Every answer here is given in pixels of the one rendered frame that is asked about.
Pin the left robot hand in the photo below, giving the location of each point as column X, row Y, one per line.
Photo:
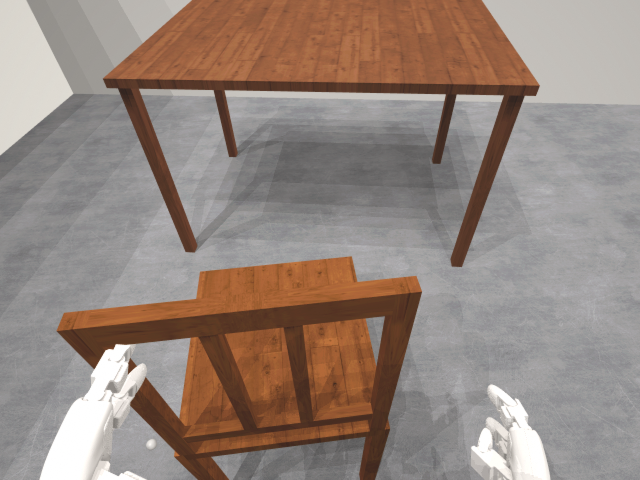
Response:
column 86, row 432

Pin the right robot hand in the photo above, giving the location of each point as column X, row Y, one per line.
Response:
column 521, row 455

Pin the chair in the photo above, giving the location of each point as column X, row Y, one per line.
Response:
column 280, row 355

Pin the table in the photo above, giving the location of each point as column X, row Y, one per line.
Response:
column 452, row 47

